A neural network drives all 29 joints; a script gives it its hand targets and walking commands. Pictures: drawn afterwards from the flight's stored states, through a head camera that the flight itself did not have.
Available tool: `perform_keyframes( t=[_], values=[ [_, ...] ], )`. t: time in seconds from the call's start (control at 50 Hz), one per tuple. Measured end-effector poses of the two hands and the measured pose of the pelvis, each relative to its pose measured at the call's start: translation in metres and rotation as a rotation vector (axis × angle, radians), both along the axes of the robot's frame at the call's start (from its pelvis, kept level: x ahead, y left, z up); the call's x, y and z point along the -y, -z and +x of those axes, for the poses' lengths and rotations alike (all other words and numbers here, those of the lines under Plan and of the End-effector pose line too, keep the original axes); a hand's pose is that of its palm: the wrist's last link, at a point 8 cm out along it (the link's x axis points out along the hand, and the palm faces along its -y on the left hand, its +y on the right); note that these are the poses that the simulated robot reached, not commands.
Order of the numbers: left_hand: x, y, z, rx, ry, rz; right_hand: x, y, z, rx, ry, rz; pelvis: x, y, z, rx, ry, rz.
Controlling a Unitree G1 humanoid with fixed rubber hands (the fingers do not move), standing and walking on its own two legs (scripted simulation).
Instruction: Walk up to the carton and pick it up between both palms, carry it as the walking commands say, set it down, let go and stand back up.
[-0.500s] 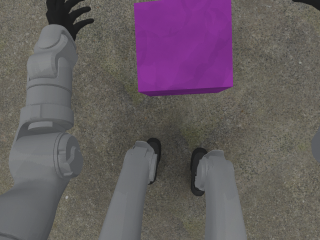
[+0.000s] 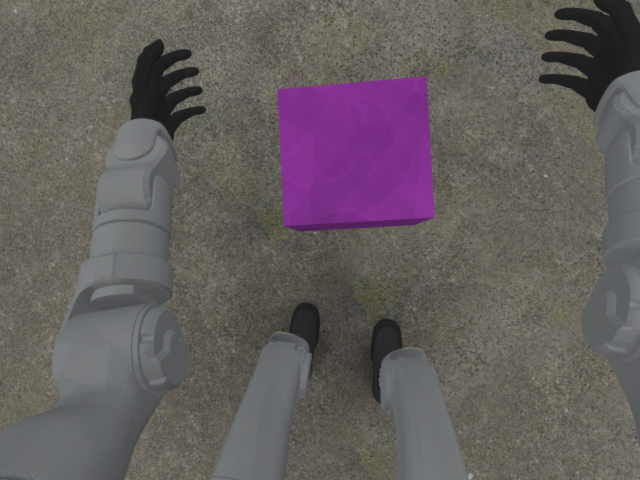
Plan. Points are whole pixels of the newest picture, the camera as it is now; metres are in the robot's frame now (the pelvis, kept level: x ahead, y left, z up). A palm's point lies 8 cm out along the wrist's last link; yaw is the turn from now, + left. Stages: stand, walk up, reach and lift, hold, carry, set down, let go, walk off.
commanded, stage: let go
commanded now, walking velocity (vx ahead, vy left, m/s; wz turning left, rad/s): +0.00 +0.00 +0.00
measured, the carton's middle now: (354, 165) +0.55 +0.02 -0.55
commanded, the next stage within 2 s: stand in 1.30 s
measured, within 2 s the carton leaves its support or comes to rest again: neither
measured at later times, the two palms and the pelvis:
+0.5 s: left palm (67, 266) +0.33 +0.26 -0.01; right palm out of the picture +0.37 -0.22 -0.02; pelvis +0.05 +0.02 +0.07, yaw -1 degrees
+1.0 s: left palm (48, 382) +0.24 +0.23 +0.04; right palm out of the picture +0.23 -0.23 +0.04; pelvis +0.08 +0.00 +0.10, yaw -1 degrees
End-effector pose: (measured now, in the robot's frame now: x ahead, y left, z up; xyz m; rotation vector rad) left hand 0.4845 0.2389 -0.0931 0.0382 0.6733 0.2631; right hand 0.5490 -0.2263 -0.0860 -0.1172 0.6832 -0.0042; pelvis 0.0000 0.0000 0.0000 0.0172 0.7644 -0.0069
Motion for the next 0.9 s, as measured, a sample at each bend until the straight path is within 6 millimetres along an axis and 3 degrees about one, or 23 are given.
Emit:
perform_keyframes(
  t=[0.1,0.2,0.4,0.7,0.8,0.9],
  values=[
    [-0.002,0.002,-0.017,-0.025,0.057,0.035,-0.002,0.004,-0.020,-0.009,0.013,-0.049,-0.001,-0.010,0.008,0.012,-0.002,-0.005],
    [-0.010,-0.010,-0.048,-0.060,0.138,0.062,-0.004,-0.002,-0.058,-0.018,0.028,-0.094,-0.004,-0.024,0.019,0.050,-0.005,-0.013],
    [-0.025,-0.063,-0.124,-0.111,0.184,0.043,-0.007,-0.048,-0.144,-0.045,0.049,-0.088,-0.016,-0.058,0.041,0.227,-0.004,-0.022],
    [-0.014,-0.114,-0.227,-0.125,0.190,0.030,-0.009,-0.100,-0.255,-0.083,0.027,-0.096,-0.018,-0.094,0.064,0.578,0.000,-0.023],
    [-0.007,-0.126,-0.244,-0.124,0.198,0.034,-0.006,-0.113,-0.283,-0.085,0.029,-0.089,-0.013,-0.101,0.071,0.679,0.003,-0.024],
    [0.002,-0.131,-0.244,-0.119,0.221,0.034,-0.001,-0.120,-0.302,-0.096,0.030,-0.086,-0.008,-0.103,0.074,0.759,0.004,-0.020]
  ],
)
